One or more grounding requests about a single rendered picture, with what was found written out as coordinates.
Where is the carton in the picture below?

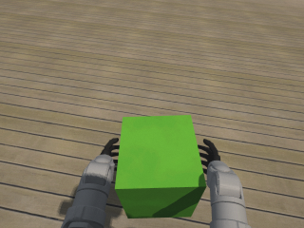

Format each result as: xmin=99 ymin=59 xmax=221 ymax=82
xmin=115 ymin=115 xmax=207 ymax=219

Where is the right robot forearm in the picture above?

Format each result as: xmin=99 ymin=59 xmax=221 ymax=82
xmin=206 ymin=161 xmax=252 ymax=228

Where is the left robot forearm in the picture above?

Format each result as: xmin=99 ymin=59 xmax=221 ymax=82
xmin=61 ymin=154 xmax=115 ymax=228

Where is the robot right hand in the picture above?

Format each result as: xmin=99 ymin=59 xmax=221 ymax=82
xmin=198 ymin=139 xmax=220 ymax=174

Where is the robot left hand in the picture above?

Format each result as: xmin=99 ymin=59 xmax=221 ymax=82
xmin=100 ymin=138 xmax=120 ymax=171

